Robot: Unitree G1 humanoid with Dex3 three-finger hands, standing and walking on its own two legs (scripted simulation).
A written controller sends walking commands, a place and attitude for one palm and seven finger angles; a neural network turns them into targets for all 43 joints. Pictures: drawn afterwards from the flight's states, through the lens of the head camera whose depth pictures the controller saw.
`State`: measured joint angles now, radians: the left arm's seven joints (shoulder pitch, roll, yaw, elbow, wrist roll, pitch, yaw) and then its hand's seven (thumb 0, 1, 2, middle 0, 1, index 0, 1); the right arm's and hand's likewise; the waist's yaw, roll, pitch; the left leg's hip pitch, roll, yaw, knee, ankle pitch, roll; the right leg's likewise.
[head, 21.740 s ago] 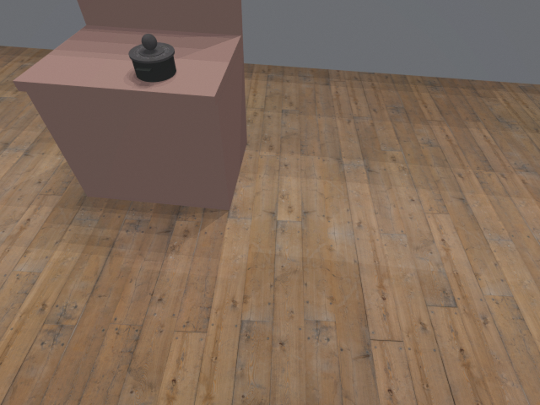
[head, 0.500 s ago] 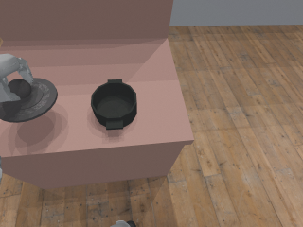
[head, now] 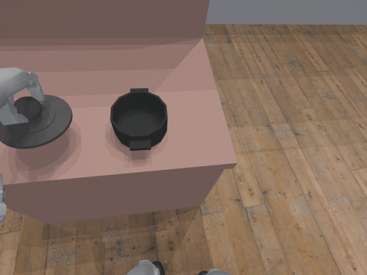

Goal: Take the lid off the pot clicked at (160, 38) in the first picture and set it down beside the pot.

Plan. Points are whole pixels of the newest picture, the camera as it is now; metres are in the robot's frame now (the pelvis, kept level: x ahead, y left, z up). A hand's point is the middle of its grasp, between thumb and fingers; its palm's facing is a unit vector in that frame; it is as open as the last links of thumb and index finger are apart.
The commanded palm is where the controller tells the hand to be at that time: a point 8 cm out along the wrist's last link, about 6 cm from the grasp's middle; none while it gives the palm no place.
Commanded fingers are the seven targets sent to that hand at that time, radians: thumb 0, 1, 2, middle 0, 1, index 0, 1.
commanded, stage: lower the lid onto the table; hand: left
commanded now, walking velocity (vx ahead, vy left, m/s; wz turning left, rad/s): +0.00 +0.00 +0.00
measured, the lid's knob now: (27, 108) +0.48 +0.33 +0.03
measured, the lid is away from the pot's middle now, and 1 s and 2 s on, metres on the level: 0.24 0.24 0.25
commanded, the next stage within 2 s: open the fingers wide in 0.98 s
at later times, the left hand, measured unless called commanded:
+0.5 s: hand (26, 112) +0.47 +0.33 +0.03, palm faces -0.45 -0.10 -0.89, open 8.6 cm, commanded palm +0.52 +0.32 +0.09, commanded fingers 0.00 0.57 1.01 -0.90 -1.14 -0.71 -1.07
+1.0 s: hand (32, 120) +0.47 +0.33 -0.01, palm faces -0.45 -0.11 -0.89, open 8.6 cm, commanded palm +0.53 +0.32 +0.05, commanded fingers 0.00 0.57 1.01 -0.90 -1.14 -0.71 -1.07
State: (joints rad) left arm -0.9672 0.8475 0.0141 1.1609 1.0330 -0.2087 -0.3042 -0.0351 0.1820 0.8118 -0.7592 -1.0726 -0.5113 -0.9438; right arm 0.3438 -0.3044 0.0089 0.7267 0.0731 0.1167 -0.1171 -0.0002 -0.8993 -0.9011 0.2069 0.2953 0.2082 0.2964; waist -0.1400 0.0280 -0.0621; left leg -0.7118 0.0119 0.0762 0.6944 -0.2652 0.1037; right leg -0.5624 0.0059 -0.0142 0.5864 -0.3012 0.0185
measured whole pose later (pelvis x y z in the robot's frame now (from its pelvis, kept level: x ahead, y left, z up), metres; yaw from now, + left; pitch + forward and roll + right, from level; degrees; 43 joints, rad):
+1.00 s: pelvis -0.01 +0.02 -0.02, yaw -1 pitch +21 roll -7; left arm -1.01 0.83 0.03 1.24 1.09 -0.17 -0.19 -0.03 0.18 0.81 -0.76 -1.07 -0.51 -0.94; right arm 0.37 -0.29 0.02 0.71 0.04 0.13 -0.11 0.00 -0.90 -0.90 0.21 0.30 0.21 0.30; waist -0.19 0.03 -0.09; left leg -0.93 0.03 0.07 0.87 -0.32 0.13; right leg -0.76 0.02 -0.02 0.74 -0.35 0.00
